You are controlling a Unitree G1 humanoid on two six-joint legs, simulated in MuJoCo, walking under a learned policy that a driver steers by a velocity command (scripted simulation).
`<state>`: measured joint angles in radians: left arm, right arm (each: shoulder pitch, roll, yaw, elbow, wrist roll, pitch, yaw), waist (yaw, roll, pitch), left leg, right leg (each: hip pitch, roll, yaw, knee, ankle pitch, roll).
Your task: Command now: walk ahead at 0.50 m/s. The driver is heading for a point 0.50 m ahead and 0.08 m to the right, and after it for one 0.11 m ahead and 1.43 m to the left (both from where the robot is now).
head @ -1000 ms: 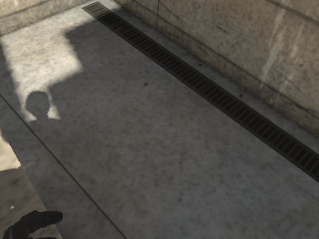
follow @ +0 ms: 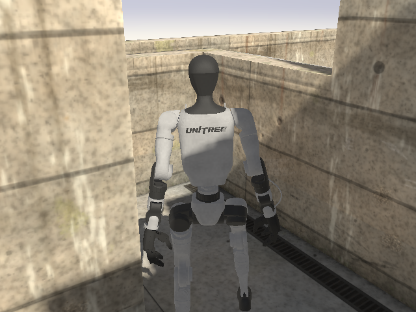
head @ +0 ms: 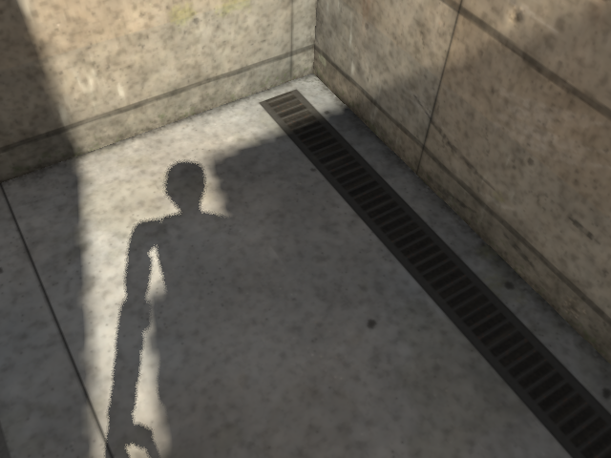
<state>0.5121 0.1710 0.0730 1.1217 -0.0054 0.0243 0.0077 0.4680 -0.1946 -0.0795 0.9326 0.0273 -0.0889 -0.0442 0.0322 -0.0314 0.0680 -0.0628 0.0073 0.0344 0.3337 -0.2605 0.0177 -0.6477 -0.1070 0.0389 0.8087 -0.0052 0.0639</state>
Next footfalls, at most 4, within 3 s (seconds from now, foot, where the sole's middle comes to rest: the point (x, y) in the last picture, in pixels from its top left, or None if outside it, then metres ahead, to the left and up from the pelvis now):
0.18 right None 0.26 -0.17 -0.78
0.82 left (303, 384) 0.64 0.03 -0.78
1.28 right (359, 281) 0.93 -0.11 -0.78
1.80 left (209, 248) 1.02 0.30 -0.78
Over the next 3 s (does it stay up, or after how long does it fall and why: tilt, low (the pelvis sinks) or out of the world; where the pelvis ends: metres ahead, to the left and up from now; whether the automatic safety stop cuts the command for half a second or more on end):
stays up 1.02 0.27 -0.01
